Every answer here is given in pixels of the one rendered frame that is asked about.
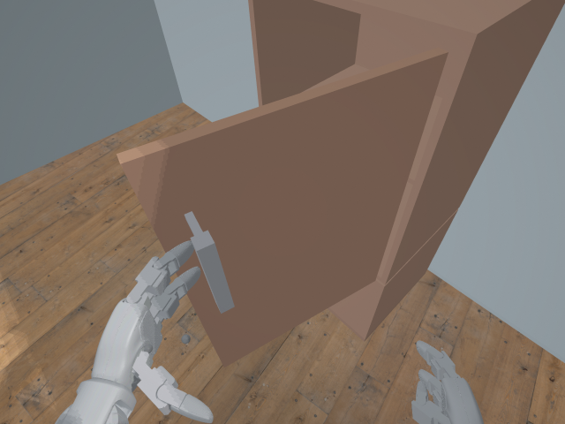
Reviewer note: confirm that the robot right hand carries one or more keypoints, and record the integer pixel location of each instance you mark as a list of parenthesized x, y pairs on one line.
[(454, 402)]

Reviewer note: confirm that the handle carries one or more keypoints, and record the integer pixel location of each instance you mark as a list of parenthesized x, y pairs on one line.
[(210, 262)]

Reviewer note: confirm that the left robot forearm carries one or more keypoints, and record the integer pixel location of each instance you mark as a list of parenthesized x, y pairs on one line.
[(99, 401)]

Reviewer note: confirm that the cupboard door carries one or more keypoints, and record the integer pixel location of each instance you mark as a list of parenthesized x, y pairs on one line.
[(299, 195)]

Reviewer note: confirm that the robot left hand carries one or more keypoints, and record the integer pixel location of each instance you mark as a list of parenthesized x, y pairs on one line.
[(136, 322)]

